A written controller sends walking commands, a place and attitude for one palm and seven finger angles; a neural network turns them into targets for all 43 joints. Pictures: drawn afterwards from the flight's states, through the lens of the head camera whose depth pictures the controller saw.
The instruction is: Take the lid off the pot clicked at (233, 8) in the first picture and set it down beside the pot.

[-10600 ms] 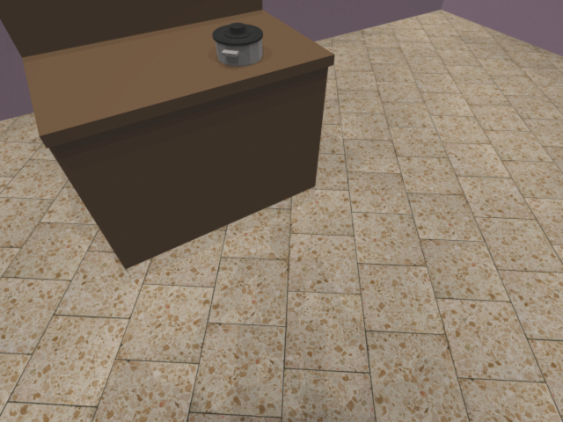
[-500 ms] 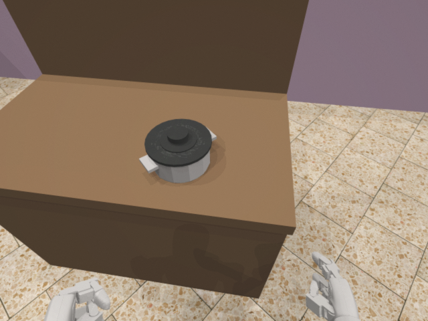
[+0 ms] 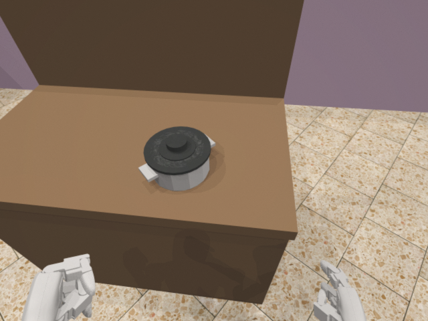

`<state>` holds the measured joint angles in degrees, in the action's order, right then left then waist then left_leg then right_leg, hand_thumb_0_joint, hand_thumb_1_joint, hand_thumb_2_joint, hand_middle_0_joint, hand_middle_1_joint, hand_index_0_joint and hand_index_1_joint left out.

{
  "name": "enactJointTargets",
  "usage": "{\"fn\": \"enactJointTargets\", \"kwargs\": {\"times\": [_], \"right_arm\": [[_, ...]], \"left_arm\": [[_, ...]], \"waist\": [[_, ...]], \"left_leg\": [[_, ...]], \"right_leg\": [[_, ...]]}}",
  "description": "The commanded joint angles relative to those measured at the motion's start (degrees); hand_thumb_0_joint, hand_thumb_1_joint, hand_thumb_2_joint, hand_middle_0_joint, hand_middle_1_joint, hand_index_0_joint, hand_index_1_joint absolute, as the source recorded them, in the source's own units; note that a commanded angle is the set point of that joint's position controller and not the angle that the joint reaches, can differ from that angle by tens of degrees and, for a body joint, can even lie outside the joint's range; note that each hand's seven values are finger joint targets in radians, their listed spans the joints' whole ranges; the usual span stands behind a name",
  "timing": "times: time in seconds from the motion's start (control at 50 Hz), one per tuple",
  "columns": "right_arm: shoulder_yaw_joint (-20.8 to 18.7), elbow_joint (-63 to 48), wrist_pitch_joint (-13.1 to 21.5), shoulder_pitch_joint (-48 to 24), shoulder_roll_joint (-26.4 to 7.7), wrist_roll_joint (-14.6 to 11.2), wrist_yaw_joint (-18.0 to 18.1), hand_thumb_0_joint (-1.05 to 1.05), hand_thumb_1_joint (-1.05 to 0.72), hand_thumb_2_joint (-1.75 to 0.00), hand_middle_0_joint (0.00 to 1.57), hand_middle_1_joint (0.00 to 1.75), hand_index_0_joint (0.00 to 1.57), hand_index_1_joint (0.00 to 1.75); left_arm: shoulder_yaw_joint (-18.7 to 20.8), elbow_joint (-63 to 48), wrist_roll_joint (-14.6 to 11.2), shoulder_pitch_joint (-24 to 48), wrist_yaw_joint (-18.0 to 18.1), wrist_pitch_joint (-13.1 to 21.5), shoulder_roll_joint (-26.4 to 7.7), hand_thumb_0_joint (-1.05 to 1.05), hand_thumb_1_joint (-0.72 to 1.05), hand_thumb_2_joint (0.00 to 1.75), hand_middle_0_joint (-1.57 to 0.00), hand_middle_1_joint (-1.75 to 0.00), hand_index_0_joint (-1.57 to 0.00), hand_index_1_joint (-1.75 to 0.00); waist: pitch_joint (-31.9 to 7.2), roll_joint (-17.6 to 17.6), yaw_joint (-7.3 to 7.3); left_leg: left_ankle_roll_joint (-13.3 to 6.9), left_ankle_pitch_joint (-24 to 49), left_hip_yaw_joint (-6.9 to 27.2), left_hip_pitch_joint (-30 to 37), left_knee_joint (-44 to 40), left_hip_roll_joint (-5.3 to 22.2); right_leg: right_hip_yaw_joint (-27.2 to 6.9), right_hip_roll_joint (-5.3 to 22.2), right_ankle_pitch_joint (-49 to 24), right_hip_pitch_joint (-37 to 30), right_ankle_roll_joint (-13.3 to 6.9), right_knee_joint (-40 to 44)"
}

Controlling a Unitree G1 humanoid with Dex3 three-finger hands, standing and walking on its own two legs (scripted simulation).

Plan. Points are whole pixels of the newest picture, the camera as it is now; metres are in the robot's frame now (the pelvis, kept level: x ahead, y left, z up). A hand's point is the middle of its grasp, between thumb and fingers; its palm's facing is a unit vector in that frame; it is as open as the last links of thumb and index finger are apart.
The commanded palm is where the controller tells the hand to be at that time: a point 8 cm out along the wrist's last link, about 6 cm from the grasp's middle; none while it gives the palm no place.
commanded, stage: raise the hand higher, near the body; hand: left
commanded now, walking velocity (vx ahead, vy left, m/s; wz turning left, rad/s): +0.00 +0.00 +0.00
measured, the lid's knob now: (176, 142) +0.51 +0.16 +0.03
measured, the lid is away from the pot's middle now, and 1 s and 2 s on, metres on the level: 0.00 0.00 0.00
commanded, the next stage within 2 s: reach forward and open the fingers in 0.34 s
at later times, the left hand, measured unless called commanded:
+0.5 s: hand (73, 258) +0.17 +0.24 +0.10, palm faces +0.29 -0.74 -0.61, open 3.1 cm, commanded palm +0.13 +0.27 +0.13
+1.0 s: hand (66, 246) +0.19 +0.26 +0.09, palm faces -0.24 -0.04 -0.97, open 4.8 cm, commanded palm +0.19 +0.25 +0.14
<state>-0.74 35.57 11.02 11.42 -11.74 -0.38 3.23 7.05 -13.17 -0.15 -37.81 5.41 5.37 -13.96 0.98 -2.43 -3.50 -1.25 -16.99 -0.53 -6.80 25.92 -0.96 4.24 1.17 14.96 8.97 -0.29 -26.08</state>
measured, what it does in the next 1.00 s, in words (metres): stands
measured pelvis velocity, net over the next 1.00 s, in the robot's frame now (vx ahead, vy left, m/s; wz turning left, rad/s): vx -0.01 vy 0.00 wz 0.01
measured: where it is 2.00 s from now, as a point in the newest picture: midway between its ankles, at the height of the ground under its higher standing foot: outside the picture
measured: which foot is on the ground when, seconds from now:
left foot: down 0.00-1.00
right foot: down 0.00-1.00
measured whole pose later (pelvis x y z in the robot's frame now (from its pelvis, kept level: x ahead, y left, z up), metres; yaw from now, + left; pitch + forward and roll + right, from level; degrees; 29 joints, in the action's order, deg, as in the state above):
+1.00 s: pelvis -0.01 +0.00 +0.00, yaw +1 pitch +0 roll +0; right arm 0.7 31.9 -4.6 6.4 -16.3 -1.7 1.3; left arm 5.0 -14.9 43.9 -19.2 -11.2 0.1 -36.9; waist -0.1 -7.6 -4.0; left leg -1.1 -14.5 0.2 -8.7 23.5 -0.9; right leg 4.9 1.0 12.5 10.4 -0.6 -23.2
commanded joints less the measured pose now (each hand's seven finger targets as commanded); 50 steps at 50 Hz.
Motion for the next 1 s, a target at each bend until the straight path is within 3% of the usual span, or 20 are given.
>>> {"fn": "enactJointTargets", "kwargs": {"times": [0.0, 0.1, 0.22, 0.34, 0.42, 0.44, 0.46, 0.48, 0.5, 0.56, 0.62, 0.7, 0.76, 0.8, 0.82, 0.88, 0.9, 0.92, 0.94, 0.98], "right_arm": [[-1.35, -9.21, 2.41, -6.66, -4.69, 0.04, 0.20, 0.00, -0.90, -0.90, 0.20, 0.30, 0.20, 0.30], [-0.77, -10.29, 2.50, -6.60, -5.12, 0.15, -0.07, 0.00, -0.90, -0.90, 0.20, 0.30, 0.20, 0.30], [-0.55, -9.88, 1.87, -6.77, -4.74, 0.26, -0.08, 0.00, -0.90, -0.90, 0.20, 0.30, 0.20, 0.30], [-0.39, -10.36, 2.04, -6.96, -4.93, 0.33, -0.15, 0.00, -0.90, -0.90, 0.20, 0.30, 0.20, 0.30], [-0.41, -9.72, 1.73, -7.13, -4.87, 0.22, -0.16, 0.00, -0.90, -0.90, 0.20, 0.30, 0.20, 0.30], [0.45, -9.92, -1.81, -8.86, -9.44, 1.34, -0.98, 0.00, -0.90, -0.90, 0.20, 0.30, 0.20, 0.30], [-0.12, -12.42, -3.90, -9.66, -7.36, 1.21, -1.60, 0.00, -0.90, -0.90, 0.20, 0.30, 0.20, 0.30], [-0.03, -12.59, -4.98, -10.65, -7.42, 0.61, -1.88, 0.00, -0.90, -0.90, 0.20, 0.30, 0.20, 0.30], [-0.35, -12.33, -6.07, -9.96, -7.66, 0.75, -2.30, 0.00, -0.90, -0.90, 0.20, 0.30, 0.20, 0.30], [-0.37, -13.32, -10.98, -11.82, -9.08, 0.67, -2.82, 0.00, -0.90, -0.90, 0.20, 0.30, 0.20, 0.30], [-0.25, -13.42, -13.25, -13.86, -9.12, -0.03, -2.49, 0.00, -0.90, -0.90, 0.20, 0.30, 0.20, 0.30], [-0.40, -12.61, -13.25, -13.77, -8.85, -1.35, -2.19, 0.00, -0.90, -0.90, 0.20, 0.30, 0.20, 0.30], [-0.61, -12.37, -13.14, -13.09, -9.75, -1.26, -1.68, 0.00, -0.90, -0.90, 0.20, 0.30, 0.20, 0.30], [-0.34, -13.28, -12.42, -13.27, -9.19, -1.33, -1.29, 0.00, -0.90, -0.90, 0.20, 0.30, 0.20, 0.30], [-0.27, -12.20, -12.66, -12.53, -9.85, -0.93, -1.01, 0.00, -0.90, -0.90, 0.20, 0.30, 0.20, 0.30], [0.22, -12.05, -12.65, -13.62, -9.65, -1.04, -1.02, 0.00, -0.90, -0.90, 0.20, 0.30, 0.20, 0.30], [0.13, -12.49, -12.75, -11.73, -8.68, -1.09, -1.24, 0.00, -0.90, -0.90, 0.20, 0.30, 0.20, 0.30], [-0.09, -11.97, -13.27, -10.82, -9.32, -1.13, -1.50, 0.00, -0.90, -0.90, 0.20, 0.30, 0.20, 0.30], [-0.42, -12.39, -13.39, -11.07, -9.06, -1.48, -1.76, 0.00, -0.90, -0.90, 0.20, 0.30, 0.20, 0.30], [-0.49, -12.97, -13.31, -12.82, -9.39, -1.77, -2.53, 0.00, -0.90, -0.90, 0.20, 0.30, 0.20, 0.30]], "left_arm": [[6.17, -11.17, -0.17, -0.62, 0.76, 3.75, -7.05, 0.00, 0.90, 0.90, -1.30, -1.50, -1.30, -1.50], [7.11, -17.95, -0.42, 4.42, 0.61, 4.87, -8.90, 0.00, 0.90, 0.90, -1.30, -1.50, -1.30, -1.50], [8.89, -15.72, -0.78, 3.69, 0.94, 4.16, -9.04, 0.00, 0.90, 0.90, -1.30, -1.50, -1.30, -1.50], [10.59, -21.58, -1.10, 5.44, 1.29, 5.06, -10.93, 0.00, 0.90, 0.90, -1.30, -1.50, -1.30, -1.50], [11.41, -20.08, -1.27, 6.34, 1.43, 4.92, -10.95, 0.00, 0.90, 0.90, -1.30, -1.50, -1.30, -1.50], [7.60, -21.23, 24.36, 8.68, 3.57, 0.30, -21.69, 0.00, 0.88, 0.90, -1.28, -1.48, -1.28, -1.48], [7.44, -23.67, 25.05, 9.02, 4.81, -2.39, -17.02, 0.00, 0.85, 0.90, -1.26, -1.46, -1.26, -1.46], [6.97, -24.15, 25.43, 9.65, 5.25, -3.87, -17.15, 0.00, 0.82, 0.91, -1.25, -1.43, -1.25, -1.43], [6.37, -22.77, 31.80, 6.97, 5.60, -5.29, -17.70, 0.00, 0.79, 0.92, -1.24, -1.39, -1.24, -1.39], [8.49, -22.35, 42.18, 4.62, 5.13, -10.20, -24.84, 0.00, 0.69, 0.98, -1.21, -1.25, -1.21, -1.25], [8.29, -20.98, 47.42, 11.43, 2.64, -12.52, -28.93, 0.00, 0.59, 1.04, -1.18, -1.15, -1.18, -1.15], [2.44, -14.17, 46.49, 14.44, -4.39, -12.23, -26.41, 0.00, 0.46, 1.12, -1.14, -1.00, -1.14, -1.00], [4.23, -13.92, 44.57, 17.03, -9.14, -10.48, -30.97, 0.00, 0.37, 1.17, -1.10, -0.90, -1.10, -0.90], [4.35, -16.05, 44.14, 20.64, -11.41, -9.21, -32.21, 0.00, 0.30, 1.20, -1.08, -0.83, -1.08, -0.83], [8.04, -15.69, 44.80, 23.44, -12.07, -8.29, -37.25, 0.00, 0.27, 1.21, -1.07, -0.79, -1.07, -0.79], [12.26, -12.12, 46.15, 24.79, -14.16, -6.25, -41.22, 0.00, 0.19, 1.24, -1.03, -0.68, -1.03, -0.68], [8.63, -10.01, 45.28, 23.29, -14.75, -5.51, -36.30, 0.00, 0.16, 1.24, -1.02, -0.65, -1.02, -0.65], [9.83, -9.32, 45.04, 23.74, -15.04, -4.70, -37.34, 0.00, 0.13, 1.25, -1.00, -0.61, -1.00, -0.61], [6.06, -8.08, 43.77, 23.43, -15.38, -4.49, -32.62, 0.00, 0.11, 1.25, -0.99, -0.58, -0.99, -0.58], [5.24, -8.91, 43.06, 25.59, -15.93, -4.25, -31.49, 0.00, 0.05, 1.26, -0.96, -0.51, -0.96, -0.51]], "waist": [[-1.42, 1.90, 0.27], [-3.07, -3.10, 0.25], [-1.95, 0.96, 0.04], [-5.25, -2.11, -0.42], [-3.19, 0.78, -0.25], [-1.02, -1.85, -0.39], [-1.59, -3.22, -0.77], [-0.70, -2.85, -0.59], [-3.49, -4.17, -2.00], [-9.31, -2.80, -3.12], [-12.56, -1.47, -2.13], [-10.86, 0.73, -0.01], [-11.04, 2.80, 0.02], [-12.09, 0.64, 0.39], [-11.90, 0.63, 0.07], [-9.41, -1.00, -0.65], [-8.32, -0.53, -0.13], [-8.22, -0.16, -0.47], [-6.59, -1.15, 0.38], [-6.57, -2.06, 0.28]], "left_leg": [[0.13, 17.44, 0.80, -1.72, -3.64, 1.30], [0.14, 15.28, 1.10, -0.52, -3.96, 1.10], [0.29, 16.30, 1.44, -1.06, -4.24, 1.43], [0.36, 18.19, 1.36, 0.65, -3.91, 1.38], [0.42, 17.74, 1.61, 0.12, -4.14, 1.62], [0.20, 17.23, 0.33, -6.75, -2.85, 0.69], [0.58, 17.42, 0.08, -7.51, -3.11, 0.89], [0.60, 17.36, 0.06, -7.95, -2.92, 1.02], [0.97, 17.00, -0.34, -7.81, -2.77, 1.13], [0.47, 17.41, -0.39, -7.78, -1.99, 0.77], [-0.23, 16.43, 0.37, -6.17, -2.03, 0.70], [-1.16, 17.59, 0.63, -4.14, -1.92, 0.46], [-1.81, 19.93, 0.92, -3.08, -2.41, -0.14], [-2.13, 21.92, 0.89, -1.79, -2.21, -0.16], [-2.22, 23.30, 1.20, -1.23, -2.55, -0.22], [-1.96, 24.77, 1.85, -1.27, -3.04, -0.11], [-1.93, 24.32, 1.34, -1.78, -3.02, -0.12], [-1.75, 24.87, 1.31, -1.35, -3.40, -0.09], [-1.62, 23.42, 1.13, -1.53, -3.43, -0.03], [-1.36, 22.03, 1.49, -1.19, -3.81, -0.27]], "right_leg": [[-0.17, -0.26, -11.62, -1.16, -0.49, 3.59], [-0.90, -0.10, -9.67, -1.88, -0.64, 4.30], [-0.34, -0.37, -10.54, -2.15, -0.56, 4.19], [-0.92, -0.07, -12.39, -3.98, -0.46, 4.13], [-0.54, -0.27, -11.74, -3.20, -0.44, 4.40], [-1.87, -1.60, -10.90, 3.13, -1.05, 1.66], [0.23, -0.97, -9.71, 2.13, -1.90, 1.04], [-0.32, -1.20, -9.49, 2.44, -2.07, 1.09], [-1.09, -1.61, -7.76, 1.70, -2.40, 0.23], [-4.23, -1.56, -10.98, -1.53, -2.75, 0.06], [-4.88, -1.00, -10.57, -2.86, -2.14, 0.95], [-3.31, -0.39, -12.94, -1.86, -0.66, 2.72], [-3.25, 0.03, -17.56, -3.35, 0.34, 3.54], [-2.75, 0.30, -19.15, -4.62, 0.44, 3.35], [-3.02, 0.25, -20.58, -4.24, 0.51, 4.12], [-3.07, -0.19, -20.63, -3.95, 0.04, 4.82], [-2.13, 0.22, -19.63, -4.33, 0.19, 4.69], [-1.97, 0.03, -19.60, -3.39, 0.17, 5.28], [-1.75, 0.07, -18.68, -2.68, 0.18, 5.76], [-1.95, -0.46, -17.19, -1.14, -0.19, 6.25]]}}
